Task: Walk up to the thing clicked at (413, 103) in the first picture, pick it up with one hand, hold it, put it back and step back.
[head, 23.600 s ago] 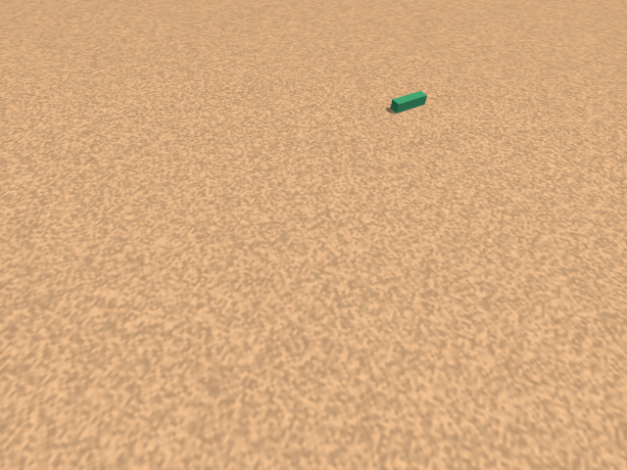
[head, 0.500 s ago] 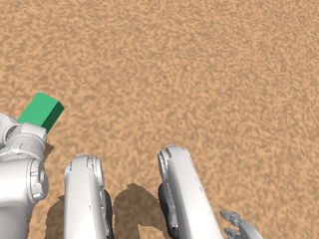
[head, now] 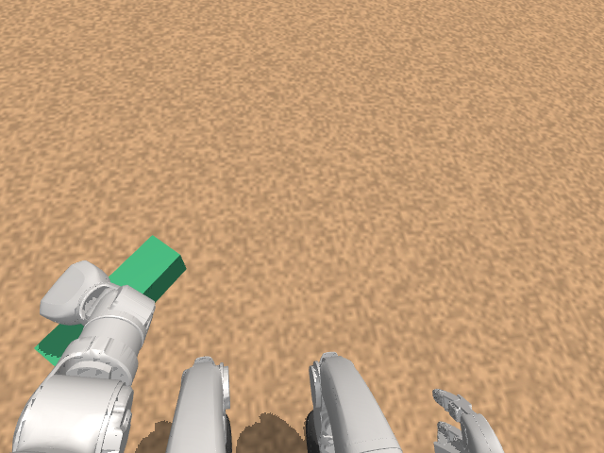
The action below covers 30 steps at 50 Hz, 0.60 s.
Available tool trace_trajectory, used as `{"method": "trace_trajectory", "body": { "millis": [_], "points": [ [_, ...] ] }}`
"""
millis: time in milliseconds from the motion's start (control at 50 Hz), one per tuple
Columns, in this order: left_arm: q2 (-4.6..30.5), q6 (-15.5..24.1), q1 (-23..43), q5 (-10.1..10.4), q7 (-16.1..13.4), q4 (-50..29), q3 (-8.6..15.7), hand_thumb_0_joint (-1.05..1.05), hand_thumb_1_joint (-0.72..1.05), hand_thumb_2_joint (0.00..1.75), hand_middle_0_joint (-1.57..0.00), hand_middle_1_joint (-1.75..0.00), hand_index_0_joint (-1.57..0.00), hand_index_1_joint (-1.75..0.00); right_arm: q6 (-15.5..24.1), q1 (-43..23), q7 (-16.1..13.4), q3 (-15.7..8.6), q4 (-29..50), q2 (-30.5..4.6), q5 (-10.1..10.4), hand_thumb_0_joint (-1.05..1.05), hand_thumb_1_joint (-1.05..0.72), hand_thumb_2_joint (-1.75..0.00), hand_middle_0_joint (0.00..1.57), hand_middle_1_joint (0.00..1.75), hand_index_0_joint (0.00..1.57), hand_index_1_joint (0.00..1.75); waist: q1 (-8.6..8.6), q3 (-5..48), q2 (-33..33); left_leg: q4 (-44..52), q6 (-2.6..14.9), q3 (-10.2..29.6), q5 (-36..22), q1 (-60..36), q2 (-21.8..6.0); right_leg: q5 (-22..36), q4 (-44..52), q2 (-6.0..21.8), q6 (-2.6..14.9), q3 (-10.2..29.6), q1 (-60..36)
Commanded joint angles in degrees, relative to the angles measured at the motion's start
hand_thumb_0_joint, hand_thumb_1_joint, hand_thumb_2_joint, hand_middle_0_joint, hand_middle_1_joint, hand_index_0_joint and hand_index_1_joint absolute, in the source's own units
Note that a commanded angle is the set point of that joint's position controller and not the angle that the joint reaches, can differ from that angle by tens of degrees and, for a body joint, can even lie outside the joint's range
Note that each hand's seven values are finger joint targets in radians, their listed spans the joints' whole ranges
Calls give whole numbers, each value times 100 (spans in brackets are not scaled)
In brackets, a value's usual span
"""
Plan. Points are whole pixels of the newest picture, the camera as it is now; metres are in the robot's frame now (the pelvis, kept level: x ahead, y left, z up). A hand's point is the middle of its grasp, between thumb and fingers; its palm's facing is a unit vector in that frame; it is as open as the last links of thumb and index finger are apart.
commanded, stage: lift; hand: left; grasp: from above
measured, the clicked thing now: (119, 303) +0.36 +0.26 -0.14
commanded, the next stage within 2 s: hold in 0.72 s
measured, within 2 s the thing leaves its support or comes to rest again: neither
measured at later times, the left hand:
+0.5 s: hand (83, 252) +0.37 +0.24 +0.04, palm faces -0.21 -0.43 -0.88, open 9.0 cm
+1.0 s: hand (47, 246) +0.35 +0.25 +0.09, palm faces -0.21 -0.40 -0.89, open 9.0 cm
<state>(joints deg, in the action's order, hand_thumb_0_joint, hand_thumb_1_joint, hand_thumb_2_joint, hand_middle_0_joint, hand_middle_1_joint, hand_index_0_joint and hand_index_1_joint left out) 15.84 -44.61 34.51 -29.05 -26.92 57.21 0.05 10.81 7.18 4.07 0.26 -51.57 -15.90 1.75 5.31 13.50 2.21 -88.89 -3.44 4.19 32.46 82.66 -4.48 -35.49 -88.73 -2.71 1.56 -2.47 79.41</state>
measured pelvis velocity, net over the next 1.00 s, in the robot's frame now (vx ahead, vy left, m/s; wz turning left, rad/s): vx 0.05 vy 0.01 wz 0.03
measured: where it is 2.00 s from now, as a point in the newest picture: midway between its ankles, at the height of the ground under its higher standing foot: outside the picture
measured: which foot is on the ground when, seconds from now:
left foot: down 0.00-1.00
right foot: down 0.00-1.00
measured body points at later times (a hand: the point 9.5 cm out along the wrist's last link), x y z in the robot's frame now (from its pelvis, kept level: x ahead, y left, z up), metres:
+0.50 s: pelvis +0.05 +0.00 +0.12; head +0.13 -0.01 +0.56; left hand +0.38 +0.26 +0.09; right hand +0.12 -0.26 -0.02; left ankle +0.07 +0.15 -0.55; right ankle +0.05 -0.11 -0.55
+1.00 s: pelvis +0.05 +0.01 +0.15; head +0.10 +0.00 +0.60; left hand +0.36 +0.27 +0.14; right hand +0.16 -0.24 +0.02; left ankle +0.07 +0.15 -0.55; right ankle +0.05 -0.11 -0.55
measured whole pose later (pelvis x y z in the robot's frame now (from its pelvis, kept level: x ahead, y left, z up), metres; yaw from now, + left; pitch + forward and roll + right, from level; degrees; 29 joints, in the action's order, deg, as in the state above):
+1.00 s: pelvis +0.05 +0.01 +0.15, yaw +2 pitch +10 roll +0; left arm 8.7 -50.6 37.0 -27.3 -29.7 65.0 -1.8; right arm 9.0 11.9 5.8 -0.3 -51.0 -15.3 0.4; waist 2.9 6.1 1.4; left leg -45.5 -2.0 0.0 20.2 35.5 -2.7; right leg -23.3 -46.2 -0.6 0.3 0.2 33.2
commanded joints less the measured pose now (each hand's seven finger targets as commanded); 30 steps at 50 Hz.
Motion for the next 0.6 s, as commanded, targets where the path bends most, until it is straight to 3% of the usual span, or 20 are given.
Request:
{"method": "trace_trajectory", "body": {
  "millis": [0,80,100,160,240,300,340,400,480,540,580],
  "points": [
    [1296,-85,2391,-370,-333,-956,-51,0,61,70,-107,-56,-104,-59,159,389,-152,-245,165,-807,129,0,-89,-90,20,30,20,30,108,2278,417,1668,333,-326,-731,-3050,285,1032,2190,-91,-45,92,-1823],
    [849,-170,2561,-252,-346,-546,-194,0,65,65,-108,-54,-107,-56,148,498,-225,-227,97,-709,128,0,-89,-90,20,30,20,30,203,1821,333,2069,361,-442,-1182,-3398,361,1616,2635,-60,-94,100,-2294],
    [1087,-182,2654,-270,-379,-464,-82,0,64,67,-108,-54,-106,-56,134,516,-237,-228,151,-756,125,0,-89,-90,20,30,20,30,127,1808,360,2150,364,-495,-1286,-3480,384,1735,2779,-39,-105,136,-2526],
    [820,-259,2558,-228,-371,-111,-145,0,66,64,-108,-54,-106,-56,117,548,-218,-235,173,-677,86,0,-89,-90,20,30,20,30,164,1571,132,2409,369,-537,-1499,-3606,425,2089,3101,3,-170,199,-2972],
    [754,-356,2380,-266,-419,48,-54,0,72,65,-109,-58,-109,-58,72,749,-144,-314,289,-712,29,0,-89,-90,20,30,20,30,-36,1878,128,2760,326,-576,-2192,-4102,461,3120,3269,29,-204,127,-3633],
    [629,-413,2404,-163,-495,-36,-8,0,76,67,-112,-59,-112,-60,41,822,-56,-343,359,-672,-14,0,-89,-90,20,30,20,30,26,2023,-66,2963,325,-591,-2487,-4281,467,3799,3416,79,-271,148,-4135],
    [754,-437,2440,-105,-531,-133,105,0,76,66,-112,-59,-112,-60,15,886,-5,-408,411,-728,-27,0,-89,-90,20,30,20,30,-75,2192,31,3131,313,-627,-2708,-4536,476,4127,3498,80,-248,146,-4446],
    [899,-494,2535,-116,-573,-164,161,0,78,66,-112,-60,-112,-60,-30,918,54,-417,397,-781,-63,0,-89,-90,20,30,20,30,-90,2160,-23,3357,309,-643,-2780,-4764,462,4161,3708,70,-244,150,-4625],
    [747,-488,2717,-169,-490,-258,7,0,82,65,-114,-59,-114,-59,-74,927,75,-380,391,-711,-63,0,-89,-90,20,30,20,30,-23,2012,-194,3722,325,-648,-2676,-4908,468,4075,4038,80,-286,219,-4899],
    [739,-474,2603,-244,-456,-379,-36,0,79,63,-113,-59,-112,-59,-60,860,83,-379,446,-728,-72,0,-89,-90,20,30,20,30,-136,1887,-33,4001,299,-661,-2734,-5140,465,3813,4215,61,-240,167,-5028],
    [630,-474,2639,-322,-469,-350,-132,0,80,64,-113,-60,-113,-60,-53,806,83,-381,438,-759,-64,0,-89,-90,20,30,20,30,-107,1606,91,4178,279,-680,-2659,-5339,448,3387,4369,17,-202,134,-4936]
  ]
}}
